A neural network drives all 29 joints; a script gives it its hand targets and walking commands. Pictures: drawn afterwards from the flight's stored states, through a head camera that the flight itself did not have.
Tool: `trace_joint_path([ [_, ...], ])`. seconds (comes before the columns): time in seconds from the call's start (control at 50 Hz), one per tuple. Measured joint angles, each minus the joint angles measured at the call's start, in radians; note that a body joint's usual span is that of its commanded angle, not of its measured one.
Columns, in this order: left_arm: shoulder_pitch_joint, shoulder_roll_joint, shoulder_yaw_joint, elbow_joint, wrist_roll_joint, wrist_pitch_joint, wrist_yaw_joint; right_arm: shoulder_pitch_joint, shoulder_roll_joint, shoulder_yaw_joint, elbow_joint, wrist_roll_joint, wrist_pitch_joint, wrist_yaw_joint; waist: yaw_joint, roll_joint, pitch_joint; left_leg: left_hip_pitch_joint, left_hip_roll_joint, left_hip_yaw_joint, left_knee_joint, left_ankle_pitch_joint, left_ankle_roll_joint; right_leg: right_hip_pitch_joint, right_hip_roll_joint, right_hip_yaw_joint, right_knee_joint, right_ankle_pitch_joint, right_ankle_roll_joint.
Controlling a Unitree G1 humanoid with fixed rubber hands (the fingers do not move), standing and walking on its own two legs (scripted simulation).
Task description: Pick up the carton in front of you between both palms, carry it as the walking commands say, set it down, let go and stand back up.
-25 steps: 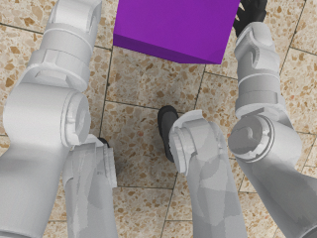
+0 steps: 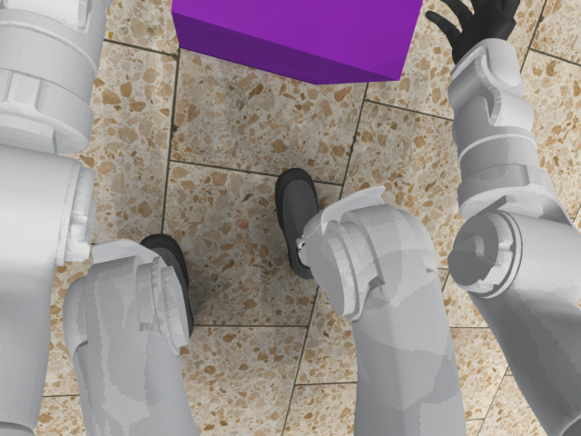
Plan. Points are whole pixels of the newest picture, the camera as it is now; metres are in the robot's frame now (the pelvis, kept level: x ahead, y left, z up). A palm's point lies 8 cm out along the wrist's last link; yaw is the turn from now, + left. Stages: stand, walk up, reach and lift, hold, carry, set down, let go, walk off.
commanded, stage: set down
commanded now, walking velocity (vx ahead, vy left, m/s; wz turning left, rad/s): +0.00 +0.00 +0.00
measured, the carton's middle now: out of the picture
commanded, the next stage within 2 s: let go in 0.98 s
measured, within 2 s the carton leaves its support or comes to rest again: neither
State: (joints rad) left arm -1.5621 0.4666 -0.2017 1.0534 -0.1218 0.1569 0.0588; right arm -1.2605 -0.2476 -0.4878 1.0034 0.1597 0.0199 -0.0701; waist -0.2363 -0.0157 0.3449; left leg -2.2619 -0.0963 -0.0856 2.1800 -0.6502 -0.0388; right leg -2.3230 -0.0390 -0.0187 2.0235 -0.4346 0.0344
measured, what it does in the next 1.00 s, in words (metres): rises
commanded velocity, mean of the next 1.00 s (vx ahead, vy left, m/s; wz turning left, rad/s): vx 0.00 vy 0.00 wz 0.00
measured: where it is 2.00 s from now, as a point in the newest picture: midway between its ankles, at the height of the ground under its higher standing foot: (238, 274)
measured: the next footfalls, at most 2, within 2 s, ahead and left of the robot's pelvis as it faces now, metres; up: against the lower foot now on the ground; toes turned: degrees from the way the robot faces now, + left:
none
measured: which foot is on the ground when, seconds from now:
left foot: down 0.00-1.00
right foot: down 0.00-1.00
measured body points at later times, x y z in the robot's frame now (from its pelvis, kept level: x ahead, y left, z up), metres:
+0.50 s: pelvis +0.00 -0.01 +0.09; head +0.33 -0.04 +0.39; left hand +0.62 +0.04 -0.02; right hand +0.46 -0.32 -0.01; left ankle +0.08 +0.12 -0.35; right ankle +0.15 -0.13 -0.35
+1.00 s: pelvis +0.04 +0.00 +0.23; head +0.35 -0.01 +0.56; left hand +0.62 +0.07 +0.12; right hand +0.47 -0.29 +0.14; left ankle +0.08 +0.12 -0.35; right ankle +0.15 -0.13 -0.35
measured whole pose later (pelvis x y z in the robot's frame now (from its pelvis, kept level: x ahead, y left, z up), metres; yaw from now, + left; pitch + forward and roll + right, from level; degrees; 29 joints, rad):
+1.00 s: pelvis +0.04 +0.00 +0.23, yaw -1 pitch +47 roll +0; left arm -1.22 0.36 0.11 0.96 0.08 0.26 -0.01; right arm -0.90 -0.06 -0.42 0.61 0.08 0.22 -0.07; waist -0.25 0.04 -0.09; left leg -1.65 -0.07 -0.07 1.33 -0.50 -0.02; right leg -1.73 0.02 0.03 1.22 -0.30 0.02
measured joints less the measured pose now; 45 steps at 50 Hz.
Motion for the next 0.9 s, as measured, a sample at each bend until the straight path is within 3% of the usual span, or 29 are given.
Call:
trace_joint_path([
  [0.08, 0.000, 0.013, 0.021, -0.081, 0.005, 0.039, 0.001, -0.004, 0.025, 0.047, -0.123, 0.044, 0.045, -0.026, 0.007, 0.004, 0.004, 0.035, 0.020, 0.002, -0.019, 0.006, -0.007, 0.021, 0.014, -0.002, -0.019, 0.021, -0.013],
  [0.14, 0.013, 0.001, 0.054, -0.091, 0.030, 0.074, -0.007, 0.000, 0.047, 0.071, -0.187, 0.035, 0.091, -0.053, 0.014, 0.033, -0.028, 0.071, 0.033, 0.013, -0.052, 0.008, -0.008, 0.044, 0.025, 0.007, -0.044, 0.030, -0.017],
  [0.28, 0.006, 0.002, 0.146, 0.049, 0.045, 0.079, -0.059, 0.037, 0.117, 0.076, -0.226, -0.053, 0.143, -0.093, -0.011, 0.097, -0.135, 0.153, 0.042, 0.018, -0.168, 0.019, -0.004, 0.120, 0.040, 0.013, -0.151, 0.038, -0.020],
  [0.42, 0.013, -0.024, 0.211, 0.116, 0.090, 0.077, -0.077, 0.104, 0.127, 0.086, -0.280, -0.069, 0.188, -0.093, -0.029, 0.064, -0.225, 0.212, 0.039, 0.023, -0.265, 0.037, 0.003, 0.171, 0.065, 0.025, -0.246, 0.063, -0.019],
  [0.56, 0.058, 0.004, 0.227, 0.090, 0.131, 0.110, -0.091, 0.103, 0.113, 0.089, -0.277, -0.050, 0.218, -0.068, -0.026, 0.059, -0.263, 0.255, 0.026, 0.020, -0.367, 0.064, 0.005, 0.225, 0.070, 0.033, -0.355, 0.083, -0.007],
  [0.68, 0.110, -0.019, 0.171, -0.087, 0.104, 0.155, -0.080, 0.165, 0.106, 0.068, -0.336, -0.049, 0.240, -0.049, -0.021, 0.067, -0.299, 0.305, 0.012, 0.026, -0.482, 0.083, 0.012, 0.281, 0.051, 0.043, -0.454, 0.080, -0.003],
  [0.76, 0.177, -0.073, 0.211, -0.111, 0.138, 0.168, -0.063, 0.230, 0.116, 0.058, -0.366, -0.071, 0.245, -0.014, -0.022, 0.084, -0.357, 0.361, 0.011, 0.022, -0.566, 0.085, 0.017, 0.337, 0.046, 0.042, -0.530, 0.074, -0.003],
  [0.9, 0.322, -0.134, 0.296, -0.100, 0.189, 0.111, -0.053, 0.354, 0.157, 0.078, -0.391, -0.084, 0.204, 0.007, -0.023, 0.053, -0.440, 0.520, 0.025, 0.025, -0.731, 0.106, 0.018, 0.485, 0.058, 0.053, -0.677, 0.089, -0.008],
])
